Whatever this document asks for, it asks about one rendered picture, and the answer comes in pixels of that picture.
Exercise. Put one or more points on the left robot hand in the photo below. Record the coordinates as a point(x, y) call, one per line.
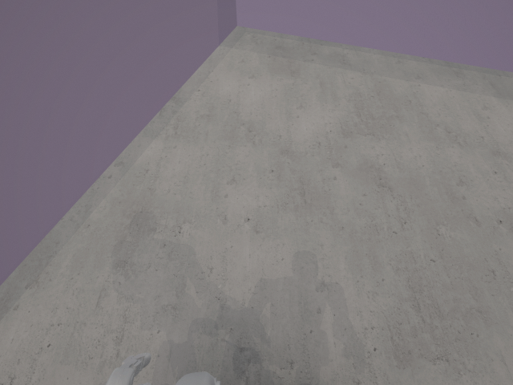
point(130, 368)

